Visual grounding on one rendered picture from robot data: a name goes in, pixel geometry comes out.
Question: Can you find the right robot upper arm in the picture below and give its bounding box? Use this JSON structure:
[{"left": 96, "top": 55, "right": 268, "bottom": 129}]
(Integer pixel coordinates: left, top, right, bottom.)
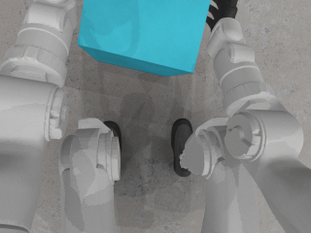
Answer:
[{"left": 224, "top": 109, "right": 311, "bottom": 233}]

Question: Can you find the right robot forearm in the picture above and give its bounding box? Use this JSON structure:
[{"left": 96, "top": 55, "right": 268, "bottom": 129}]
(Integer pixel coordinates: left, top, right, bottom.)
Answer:
[{"left": 206, "top": 17, "right": 291, "bottom": 117}]

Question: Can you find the robot right foot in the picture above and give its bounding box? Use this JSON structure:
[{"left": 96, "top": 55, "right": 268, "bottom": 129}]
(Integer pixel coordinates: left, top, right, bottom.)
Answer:
[{"left": 171, "top": 118, "right": 192, "bottom": 177}]

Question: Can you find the carton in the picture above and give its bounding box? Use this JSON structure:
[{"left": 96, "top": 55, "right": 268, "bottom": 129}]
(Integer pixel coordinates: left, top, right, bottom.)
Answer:
[{"left": 77, "top": 0, "right": 211, "bottom": 77}]

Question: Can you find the left robot upper arm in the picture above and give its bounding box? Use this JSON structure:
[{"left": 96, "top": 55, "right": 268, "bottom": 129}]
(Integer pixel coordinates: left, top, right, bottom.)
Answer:
[{"left": 0, "top": 75, "right": 69, "bottom": 233}]

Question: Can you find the right robot hand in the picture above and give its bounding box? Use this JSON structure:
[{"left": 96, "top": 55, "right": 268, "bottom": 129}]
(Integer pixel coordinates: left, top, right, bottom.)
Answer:
[{"left": 205, "top": 0, "right": 238, "bottom": 32}]

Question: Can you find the left robot forearm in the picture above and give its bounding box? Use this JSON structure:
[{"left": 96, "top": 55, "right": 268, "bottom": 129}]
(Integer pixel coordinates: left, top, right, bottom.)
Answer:
[{"left": 0, "top": 0, "right": 77, "bottom": 88}]

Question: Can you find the robot right thigh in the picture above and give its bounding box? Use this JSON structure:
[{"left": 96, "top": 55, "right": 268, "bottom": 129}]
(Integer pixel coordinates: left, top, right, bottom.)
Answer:
[{"left": 191, "top": 125, "right": 259, "bottom": 233}]

